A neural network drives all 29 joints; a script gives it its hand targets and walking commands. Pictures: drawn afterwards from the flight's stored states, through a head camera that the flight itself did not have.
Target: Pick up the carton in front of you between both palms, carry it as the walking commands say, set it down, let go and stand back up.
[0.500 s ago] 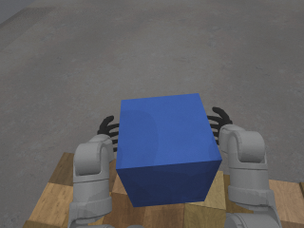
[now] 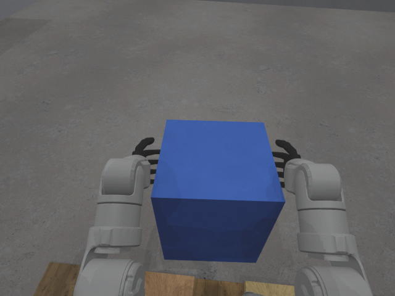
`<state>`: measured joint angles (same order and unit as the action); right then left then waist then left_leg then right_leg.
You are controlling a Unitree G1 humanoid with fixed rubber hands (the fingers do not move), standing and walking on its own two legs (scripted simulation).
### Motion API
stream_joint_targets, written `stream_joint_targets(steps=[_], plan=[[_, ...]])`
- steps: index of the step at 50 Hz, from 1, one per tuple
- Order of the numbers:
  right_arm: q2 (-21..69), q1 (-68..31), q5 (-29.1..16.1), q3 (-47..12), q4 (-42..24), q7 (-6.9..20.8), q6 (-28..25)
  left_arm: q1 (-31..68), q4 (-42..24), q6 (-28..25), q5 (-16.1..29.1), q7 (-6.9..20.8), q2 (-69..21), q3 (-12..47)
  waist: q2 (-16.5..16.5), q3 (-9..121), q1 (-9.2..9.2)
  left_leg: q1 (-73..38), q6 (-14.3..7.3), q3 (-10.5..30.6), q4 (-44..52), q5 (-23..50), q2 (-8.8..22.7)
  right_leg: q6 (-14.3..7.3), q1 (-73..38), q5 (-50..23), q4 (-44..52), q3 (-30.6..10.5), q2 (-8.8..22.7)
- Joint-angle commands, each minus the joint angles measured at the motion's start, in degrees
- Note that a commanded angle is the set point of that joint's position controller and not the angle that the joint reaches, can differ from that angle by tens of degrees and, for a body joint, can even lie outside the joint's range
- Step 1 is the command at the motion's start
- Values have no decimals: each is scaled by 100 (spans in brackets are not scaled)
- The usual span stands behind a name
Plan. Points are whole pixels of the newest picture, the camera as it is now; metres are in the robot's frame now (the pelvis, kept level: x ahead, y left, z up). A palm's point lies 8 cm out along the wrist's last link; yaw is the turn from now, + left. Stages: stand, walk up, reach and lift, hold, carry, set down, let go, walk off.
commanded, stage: carry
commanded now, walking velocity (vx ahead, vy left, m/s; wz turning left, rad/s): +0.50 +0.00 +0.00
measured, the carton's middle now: (212, 193) +0.35 -0.01 +0.02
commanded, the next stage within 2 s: none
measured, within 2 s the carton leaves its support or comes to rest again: neither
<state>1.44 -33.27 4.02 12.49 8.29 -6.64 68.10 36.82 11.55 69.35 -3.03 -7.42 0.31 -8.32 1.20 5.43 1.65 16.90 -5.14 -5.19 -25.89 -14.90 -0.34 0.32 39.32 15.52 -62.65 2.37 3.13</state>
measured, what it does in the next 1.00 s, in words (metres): goes down: right foot, then left foot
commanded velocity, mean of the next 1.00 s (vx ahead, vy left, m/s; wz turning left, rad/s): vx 0.50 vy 0.00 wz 0.00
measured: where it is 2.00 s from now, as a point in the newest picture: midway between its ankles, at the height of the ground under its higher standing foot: (199, 141)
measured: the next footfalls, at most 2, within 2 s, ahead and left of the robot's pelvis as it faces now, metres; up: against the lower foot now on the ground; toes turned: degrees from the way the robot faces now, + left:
right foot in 0.28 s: +0.37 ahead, -0.10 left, -0.02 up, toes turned -8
left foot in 0.80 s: +0.74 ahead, +0.08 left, -0.03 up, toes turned +8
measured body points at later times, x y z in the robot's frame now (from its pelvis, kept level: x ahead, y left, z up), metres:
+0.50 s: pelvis +0.33 -0.05 -0.02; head +0.32 -0.06 +0.43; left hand +0.59 +0.12 +0.04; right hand +0.61 -0.18 +0.03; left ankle +0.31 +0.09 -0.68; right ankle +0.33 -0.10 -0.76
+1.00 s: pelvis +0.65 +0.01 -0.04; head +0.67 +0.02 +0.41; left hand +1.02 +0.14 +0.05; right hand +0.99 -0.16 +0.05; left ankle +0.70 +0.07 -0.77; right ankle +0.59 -0.11 -0.68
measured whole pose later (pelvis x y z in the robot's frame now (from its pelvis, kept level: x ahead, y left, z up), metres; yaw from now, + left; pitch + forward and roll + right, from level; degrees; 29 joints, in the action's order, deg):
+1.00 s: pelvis +0.65 +0.01 -0.04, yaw -1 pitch +4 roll +0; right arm 0.5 -33.5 2.6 8.6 6.9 -7.1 66.7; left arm 34.3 6.8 68.1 -3.8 -6.6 0.3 -9.6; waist 1.3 1.9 3.0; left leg 23.0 -5.9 -10.3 -29.3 -11.0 -0.5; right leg -3.2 32.4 19.9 -69.4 1.8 2.6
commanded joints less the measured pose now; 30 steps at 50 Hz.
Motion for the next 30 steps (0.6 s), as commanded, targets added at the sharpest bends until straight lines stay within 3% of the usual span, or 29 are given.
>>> stream_joint_targets(steps=[1, 7, 10, 12, 13, 14, 15, 16, 17, 18, 19, 20, 23, 24, 28, 30], plan=[[6437, -3937, -2664, -3517, -875, 1554, -61, 3335, -1000, -263, 2174, 1087, -6841, 3249, -885, 1951, 72, -2624, -290, 1384, 725, 2774, 1377, 102, 902, -516, 695, 44, 83], [6508, -2557, -2404, -3960, -1726, 1639, 26, 1943, -1880, -175, 1782, 1170, -6863, 3618, -735, 1500, 74, -3066, -241, 794, 766, 3743, 1149, 22, 468, -1540, 2740, 449, -69], [6368, -1600, -2181, -4224, -2136, 1644, 1, 1168, -2429, -130, 1677, 1316, -6687, 3872, -891, 1315, 53, -3031, -39, 393, 744, 4391, 1043, -140, -548, -2308, 3877, 722, -248], [6221, -1053, -2067, -4420, -2470, 1663, -30, 722, -2743, -131, 1670, 1428, -6536, 4054, -1080, 1499, 11, -2933, 123, 183, 131, 5310, 1020, -234, -1688, -2175, 4146, 999, -466], [6140, -885, -2057, -4512, -2638, 1687, -36, 420, -2821, -151, 1660, 1480, -6491, 4129, -945, 1727, -111, -2692, 253, -58, -652, 5341, 918, -232, -2603, -2248, 4412, 1149, -526], [6124, -659, -2084, -4636, -2827, 1682, -22, 3, -2872, -119, 1659, 1535, -6491, 4125, -652, 2023, -260, -1874, 379, -271, -1773, 4323, 768, -172, -3852, -2046, 4300, 993, -272], [5971, -804, -2108, -4646, -2847, 1697, -2, 99, -3043, -114, 1729, 1586, -6424, 4159, -102, 2390, -376, -572, 416, -184, -2917, 2291, 609, -150, -5095, -2623, 3531, -76, 627], [6090, -801, -2204, -4860, -3002, 1690, 90, 55, -2913, -140, 1715, 1634, -6209, 4086, 1450, 2807, -307, 1669, 605, 121, -4461, -1097, -115, -1296, -6781, -3094, 3452, -2541, 2136], [5883, -594, -2173, -4807, -3035, 1687, 96, -313, -2827, -143, 1848, 1669, -6257, 4085, 1354, 2609, -384, 2362, 521, 524, -5236, -1402, -133, -1577, -6324, -1916, 4149, -3163, 2117], [5924, -639, -2167, -4846, -3043, 1682, 71, -263, -2940, -159, 1900, 1698, -6300, 4140, 1039, 2296, -358, 2475, 405, 635, -5292, -1148, 141, -1451, -5754, -1683, 4364, -2706, 1805], [5998, -596, -2155, -4828, -3006, 1673, 33, -165, -3028, -160, 1984, 1725, -6388, 4207, 366, 2123, -283, 2388, 373, 616, -5095, -879, 293, -1256, -5237, -1675, 4455, -2280, 1639], [6072, -468, -2116, -4815, -2943, 1661, -4, -47, -3128, -171, 2054, 1755, -6441, 4278, 175, 1890, -253, 2322, 401, 602, -4806, -647, 433, -1164, -4716, -1754, 4581, -1873, 1582], [6174, -32, -1977, -4790, -2746, 1611, -80, -104, -3167, -198, 2188, 1837, -6426, 4395, 232, 1584, -200, 2023, 548, 380, -3699, -394, 616, -1046, -3803, -710, 5101, -1160, 1361], [6188, 68, -1922, -4785, -2703, 1598, -108, -153, -3152, -210, 2203, 1864, -6394, 4409, 352, 1448, -215, 1970, 597, 236, -3274, -334, 619, -1035, -3648, -708, 5264, -976, 1335], [6160, 379, -1805, -4780, -2593, 1564, -178, -458, -3058, -261, 2177, 1929, -6240, 4396, 471, 1040, -224, 2357, 670, -51, -2182, 838, 603, -924, -3970, -2008, 5183, -342, 1036], [6096, 382, -1841, -4829, -2673, 1565, -186, -555, -3085, -291, 2141, 1924, -6132, 4392, 445, 815, -246, 2315, 689, -189, -1534, 1267, 511, -844, -4028, -2162, 5183, -94, 844]])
